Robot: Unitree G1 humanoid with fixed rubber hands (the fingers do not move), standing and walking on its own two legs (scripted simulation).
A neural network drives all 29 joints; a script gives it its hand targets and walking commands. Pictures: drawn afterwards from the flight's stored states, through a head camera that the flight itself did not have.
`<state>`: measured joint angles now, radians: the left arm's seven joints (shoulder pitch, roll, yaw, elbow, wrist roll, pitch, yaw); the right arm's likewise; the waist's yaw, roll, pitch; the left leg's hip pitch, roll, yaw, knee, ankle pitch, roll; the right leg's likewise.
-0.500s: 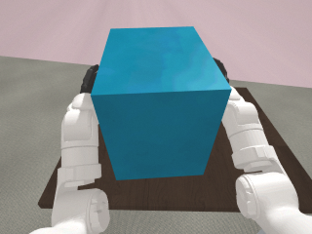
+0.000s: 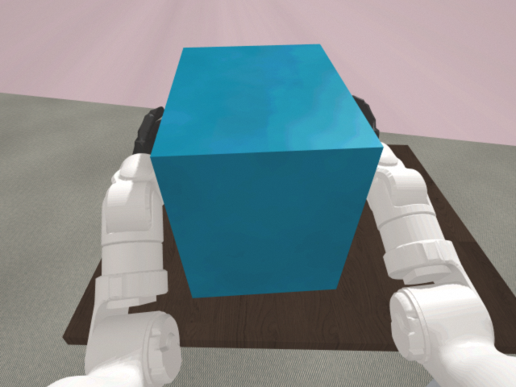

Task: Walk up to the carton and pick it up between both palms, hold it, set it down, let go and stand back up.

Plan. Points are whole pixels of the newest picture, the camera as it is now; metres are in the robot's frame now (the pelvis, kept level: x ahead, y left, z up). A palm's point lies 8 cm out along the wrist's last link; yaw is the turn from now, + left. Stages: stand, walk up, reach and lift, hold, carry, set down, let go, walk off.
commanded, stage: hold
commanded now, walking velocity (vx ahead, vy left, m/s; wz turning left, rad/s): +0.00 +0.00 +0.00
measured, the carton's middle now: (258, 166) +0.38 -0.01 +0.20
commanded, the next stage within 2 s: set down in 0.98 s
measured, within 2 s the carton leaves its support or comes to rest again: neither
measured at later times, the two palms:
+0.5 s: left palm (148, 160) +0.36 +0.15 +0.23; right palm (362, 148) +0.37 -0.16 +0.23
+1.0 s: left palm (148, 160) +0.36 +0.15 +0.23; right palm (362, 148) +0.37 -0.16 +0.24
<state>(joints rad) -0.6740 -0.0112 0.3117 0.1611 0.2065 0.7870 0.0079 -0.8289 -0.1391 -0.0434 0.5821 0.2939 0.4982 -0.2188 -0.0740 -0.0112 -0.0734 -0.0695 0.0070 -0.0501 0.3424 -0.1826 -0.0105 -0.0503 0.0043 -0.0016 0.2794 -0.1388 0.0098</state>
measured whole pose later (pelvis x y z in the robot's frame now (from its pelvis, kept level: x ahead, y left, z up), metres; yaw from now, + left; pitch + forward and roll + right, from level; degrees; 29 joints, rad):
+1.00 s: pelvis +0.00 +0.00 +0.00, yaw +0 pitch -5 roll -1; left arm -0.67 -0.01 0.31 0.16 0.20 0.79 0.01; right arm -0.83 -0.14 -0.04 0.58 0.30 0.50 -0.22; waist -0.07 -0.01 -0.08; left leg -0.07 0.01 -0.05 0.34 -0.18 -0.01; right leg -0.05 0.01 0.00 0.28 -0.14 0.01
